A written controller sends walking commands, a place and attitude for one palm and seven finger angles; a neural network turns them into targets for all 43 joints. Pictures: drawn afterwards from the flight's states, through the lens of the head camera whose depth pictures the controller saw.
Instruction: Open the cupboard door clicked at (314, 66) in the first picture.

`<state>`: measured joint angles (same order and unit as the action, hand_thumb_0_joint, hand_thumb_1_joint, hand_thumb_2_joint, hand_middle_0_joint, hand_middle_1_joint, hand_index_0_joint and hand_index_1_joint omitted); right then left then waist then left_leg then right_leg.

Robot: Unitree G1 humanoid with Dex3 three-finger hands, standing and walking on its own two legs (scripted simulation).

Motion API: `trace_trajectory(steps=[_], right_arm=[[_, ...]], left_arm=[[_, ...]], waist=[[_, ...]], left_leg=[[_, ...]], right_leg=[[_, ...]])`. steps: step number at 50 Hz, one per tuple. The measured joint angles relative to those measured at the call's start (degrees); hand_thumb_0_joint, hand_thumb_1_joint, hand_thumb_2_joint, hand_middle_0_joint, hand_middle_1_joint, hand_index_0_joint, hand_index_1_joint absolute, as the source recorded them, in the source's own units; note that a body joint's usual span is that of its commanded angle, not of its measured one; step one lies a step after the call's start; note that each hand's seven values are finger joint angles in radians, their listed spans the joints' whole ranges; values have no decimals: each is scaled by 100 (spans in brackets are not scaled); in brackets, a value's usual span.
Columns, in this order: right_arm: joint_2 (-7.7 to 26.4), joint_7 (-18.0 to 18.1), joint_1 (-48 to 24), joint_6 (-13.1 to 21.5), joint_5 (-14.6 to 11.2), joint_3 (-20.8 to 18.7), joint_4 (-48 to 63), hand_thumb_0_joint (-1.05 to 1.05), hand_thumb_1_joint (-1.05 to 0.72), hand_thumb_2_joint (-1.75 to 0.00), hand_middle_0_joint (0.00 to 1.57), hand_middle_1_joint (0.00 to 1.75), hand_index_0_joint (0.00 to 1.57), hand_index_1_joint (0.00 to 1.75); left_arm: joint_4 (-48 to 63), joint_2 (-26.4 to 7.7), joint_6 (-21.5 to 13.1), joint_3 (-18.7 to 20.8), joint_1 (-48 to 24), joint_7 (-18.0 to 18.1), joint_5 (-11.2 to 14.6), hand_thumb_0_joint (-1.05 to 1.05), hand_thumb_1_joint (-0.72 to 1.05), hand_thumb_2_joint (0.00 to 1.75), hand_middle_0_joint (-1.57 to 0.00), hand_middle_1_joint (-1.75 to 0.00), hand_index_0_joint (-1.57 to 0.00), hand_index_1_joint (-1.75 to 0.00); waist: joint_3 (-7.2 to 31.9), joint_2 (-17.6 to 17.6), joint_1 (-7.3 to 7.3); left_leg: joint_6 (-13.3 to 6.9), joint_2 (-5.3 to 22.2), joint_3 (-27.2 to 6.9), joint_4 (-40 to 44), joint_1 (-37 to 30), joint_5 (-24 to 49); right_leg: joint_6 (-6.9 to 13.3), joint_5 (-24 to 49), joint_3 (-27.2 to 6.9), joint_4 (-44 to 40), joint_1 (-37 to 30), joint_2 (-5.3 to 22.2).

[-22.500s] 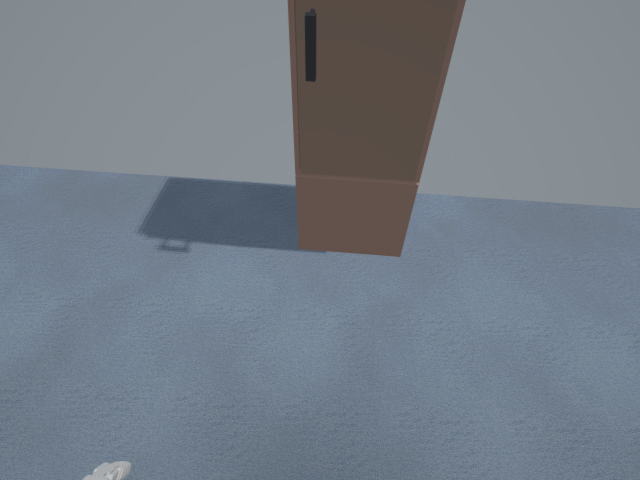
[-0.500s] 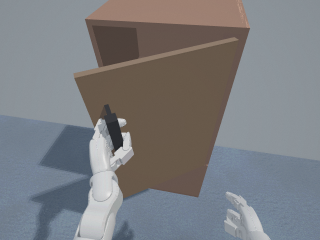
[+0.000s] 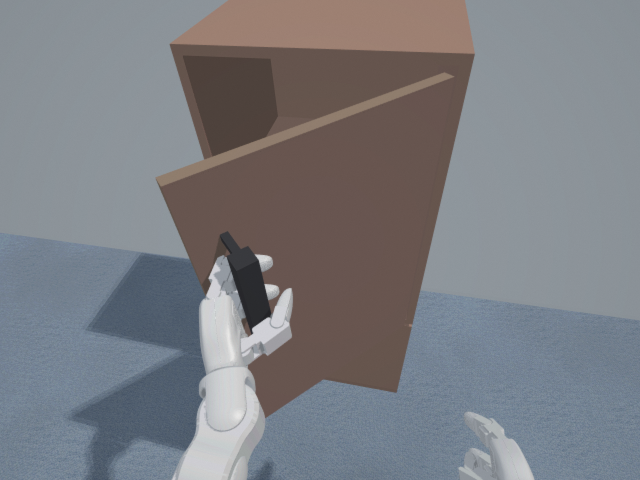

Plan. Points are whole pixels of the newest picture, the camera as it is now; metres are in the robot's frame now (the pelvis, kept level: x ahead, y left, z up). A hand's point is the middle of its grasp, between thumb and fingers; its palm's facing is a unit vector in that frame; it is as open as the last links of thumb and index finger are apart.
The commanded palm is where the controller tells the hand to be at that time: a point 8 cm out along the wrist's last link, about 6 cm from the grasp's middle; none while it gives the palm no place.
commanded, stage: open thumb and fingers to let go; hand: left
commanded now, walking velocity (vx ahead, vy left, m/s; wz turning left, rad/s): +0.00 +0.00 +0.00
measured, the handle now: (247, 290) +0.31 +0.11 +0.10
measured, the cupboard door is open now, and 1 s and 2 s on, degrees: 46 47 47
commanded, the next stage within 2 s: slide the hand sideways off the handle in 0.58 s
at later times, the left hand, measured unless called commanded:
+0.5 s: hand (273, 319) +0.27 +0.07 +0.11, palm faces +0.20 -0.98 +0.01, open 14.6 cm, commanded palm +0.23 +0.12 +0.10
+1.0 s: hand (260, 343) +0.24 +0.08 +0.10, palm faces -0.23 -0.97 +0.00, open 16.1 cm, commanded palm +0.23 +0.13 +0.10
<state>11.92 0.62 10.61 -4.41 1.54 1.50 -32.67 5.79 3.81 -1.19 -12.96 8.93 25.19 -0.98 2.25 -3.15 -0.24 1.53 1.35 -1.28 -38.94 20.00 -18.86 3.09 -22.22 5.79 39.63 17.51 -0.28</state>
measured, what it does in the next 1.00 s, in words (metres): stands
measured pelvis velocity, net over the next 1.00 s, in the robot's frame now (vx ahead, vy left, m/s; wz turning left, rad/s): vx -0.01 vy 0.03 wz -0.01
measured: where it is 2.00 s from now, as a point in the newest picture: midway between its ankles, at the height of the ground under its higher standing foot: outside the picture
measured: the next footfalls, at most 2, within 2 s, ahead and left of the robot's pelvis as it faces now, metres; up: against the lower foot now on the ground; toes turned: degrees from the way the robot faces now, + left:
none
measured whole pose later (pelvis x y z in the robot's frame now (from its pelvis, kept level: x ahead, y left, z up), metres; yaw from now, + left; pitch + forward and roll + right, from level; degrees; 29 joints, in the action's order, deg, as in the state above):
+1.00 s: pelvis -0.01 +0.03 +0.00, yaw -1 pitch +0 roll +0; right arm 12.6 0.9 12.6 -1.0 -1.8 3.1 -28.4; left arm 7.1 -5.4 -3.2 -12.3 9.1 -2.8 7.1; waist 2.2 -3.0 -0.3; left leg -0.7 -0.4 0.5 -41.1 21.8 -19.5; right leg 0.7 -22.0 4.0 41.3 19.4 1.6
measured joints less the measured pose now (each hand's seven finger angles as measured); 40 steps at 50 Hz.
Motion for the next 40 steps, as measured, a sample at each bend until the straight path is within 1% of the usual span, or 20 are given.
trace_trajectory(steps=[4, 12, 16, 20, 25, 31, 35, 36, 37, 40], right_arm=[[-15, 10, -12, 35, -11, -6, 2, 1, -90, -90, 20, 30, 20, 30], [-73, -36, -59, 59, -10, 3, 86, 1, -90, -90, 20, 30, 20, 30], [-105, -65, -96, 35, -10, 18, 123, 1, -90, -90, 20, 30, 20, 30], [-138, -121, -126, 1, -7, 24, 160, 1, -90, -90, 20, 30, 20, 30], [-174, -156, -164, -78, -15, 51, 169, 1, -90, -90, 20, 30, 20, 30], [-178, -156, -197, -150, -26, 68, 124, 1, -90, -90, 20, 30, 20, 30], [-172, -170, -218, -172, -35, 65, 114, 1, -90, -90, 20, 30, 20, 30], [-161, -182, -228, -158, -30, 73, 115, 1, -90, -90, 20, 30, 20, 30], [-148, -183, -206, -141, -46, 76, 144, 1, -90, -90, 20, 30, 20, 30], [-83, -104, -70, -61, -114, 84, 253, 1, -90, -90, 20, 30, 20, 30]], left_arm=[[-101, -20, -70, -2, -41, -39, 15, 1, 30, 64, -36, -129, -35, -129], [-130, 15, -88, -94, -20, -44, -6, 1, -18, 44, -33, -123, -33, -124], [-103, 35, -63, -192, -17, 23, -66, 0, -34, 37, -33, -117, -32, -117], [-45, -1, -7, -328, -24, 121, -117, 0, -43, 33, -32, -105, -30, -106], [20, -44, 69, -435, -32, 159, -160, -1, -48, 31, -31, -86, -29, -86], [34, -56, 100, -482, -79, 129, -182, -1, -50, 30, -38, -73, -37, -71], [37, -54, 159, -500, -126, 158, -168, -1, -50, 30, -42, -67, -41, -65], [33, -71, 129, -468, -127, 64, -220, -1, -50, 30, -42, -65, -41, -64], [35, -147, 55, -417, -118, -208, -242, -1, -50, 30, -42, -63, -39, -62], [-28, -624, -263, -274, -161, -1276, -125, -1, -50, 30, -37, -55, -30, -54]], waist=[[-3, 13, 0], [17, 37, -5], [1, 54, -8], [-3, 67, -21], [-14, 67, -22], [-49, 79, -56], [-50, 80, -60], [-77, 87, -43], [-88, 103, -44], [-77, 113, -101]], left_leg=[[-5, -1, 18, 46, -33, 31], [-43, -20, 88, 51, -68, 21], [-75, -34, 110, 17, -68, -6], [-105, -54, 135, -39, -28, -39], [-131, -66, 149, -97, 2, -72], [-149, -78, 131, -144, 30, -83], [-154, -83, 120, -174, 58, -85], [-159, -97, 111, -181, 61, -82], [-166, -115, 106, -188, 83, -74], [-183, -152, 104, -231, 171, -62]], right_leg=[[-10, 42, -19, -50, -28, 1], [-67, 71, -88, -83, -54, 22], [-98, 69, -110, -80, -65, 37], [-125, 51, -135, -32, -23, 59], [-151, 35, -149, 1, -2, 73], [-168, 36, -132, 12, 0, 84], [-173, 39, -121, 27, 16, 89], [-178, 35, -112, 43, 18, 103], [-182, 26, -106, 74, 45, 122], [-187, -2, -102, 172, 150, 162]])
